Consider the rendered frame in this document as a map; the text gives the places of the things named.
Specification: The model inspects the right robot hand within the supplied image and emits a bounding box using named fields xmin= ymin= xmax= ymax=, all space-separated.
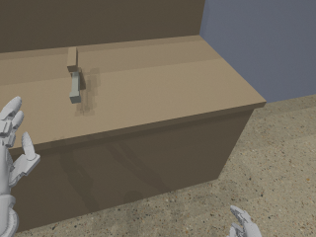
xmin=226 ymin=205 xmax=263 ymax=237

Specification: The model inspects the left robot hand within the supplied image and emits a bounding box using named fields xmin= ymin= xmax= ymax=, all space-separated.
xmin=0 ymin=96 xmax=40 ymax=196

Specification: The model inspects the robot left forearm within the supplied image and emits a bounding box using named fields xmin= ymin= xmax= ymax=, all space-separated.
xmin=0 ymin=195 xmax=20 ymax=237

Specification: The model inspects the counter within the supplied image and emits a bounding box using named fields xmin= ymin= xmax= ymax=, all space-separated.
xmin=0 ymin=0 xmax=267 ymax=233

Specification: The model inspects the tap lever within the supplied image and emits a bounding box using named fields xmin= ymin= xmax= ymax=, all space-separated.
xmin=69 ymin=70 xmax=81 ymax=104

